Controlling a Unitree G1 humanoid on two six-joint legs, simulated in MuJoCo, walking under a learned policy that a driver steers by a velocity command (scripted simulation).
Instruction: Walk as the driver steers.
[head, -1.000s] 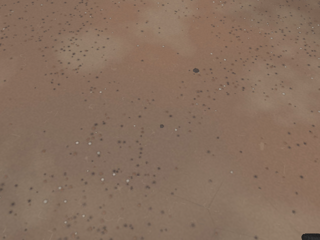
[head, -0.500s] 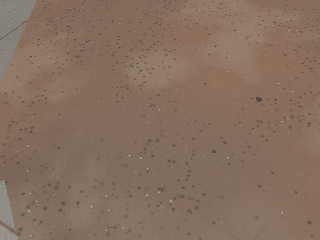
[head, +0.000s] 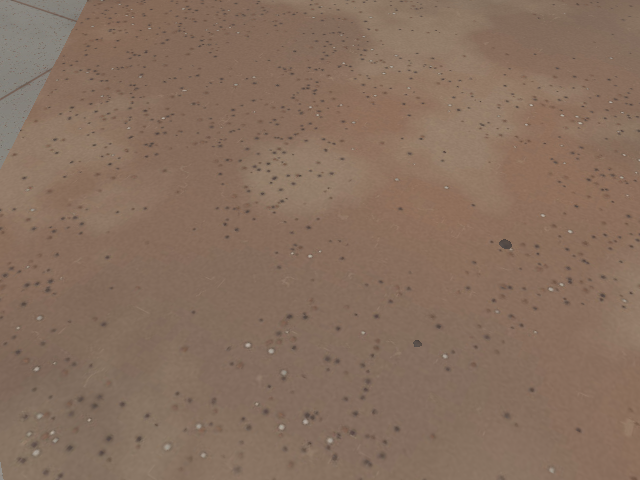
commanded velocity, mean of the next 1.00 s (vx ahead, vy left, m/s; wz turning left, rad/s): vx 0.43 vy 0.00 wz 0.01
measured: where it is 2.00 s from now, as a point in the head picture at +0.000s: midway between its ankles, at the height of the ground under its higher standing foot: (335, 278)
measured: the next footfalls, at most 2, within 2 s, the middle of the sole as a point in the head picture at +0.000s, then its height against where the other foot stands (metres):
left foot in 0.54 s outside the picture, level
right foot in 1.08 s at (382, 408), level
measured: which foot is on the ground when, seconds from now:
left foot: down 0.00-0.08, up 0.10-0.52, down 0.54-1.00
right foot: down 0.00-0.56, up 0.58-1.00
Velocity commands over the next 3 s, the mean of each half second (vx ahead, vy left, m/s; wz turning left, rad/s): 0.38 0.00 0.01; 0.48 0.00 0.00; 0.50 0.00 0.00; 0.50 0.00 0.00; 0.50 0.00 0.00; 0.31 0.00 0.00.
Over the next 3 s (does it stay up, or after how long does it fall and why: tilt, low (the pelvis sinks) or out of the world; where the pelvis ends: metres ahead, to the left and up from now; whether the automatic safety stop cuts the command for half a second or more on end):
stays up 1.52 0.05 0.01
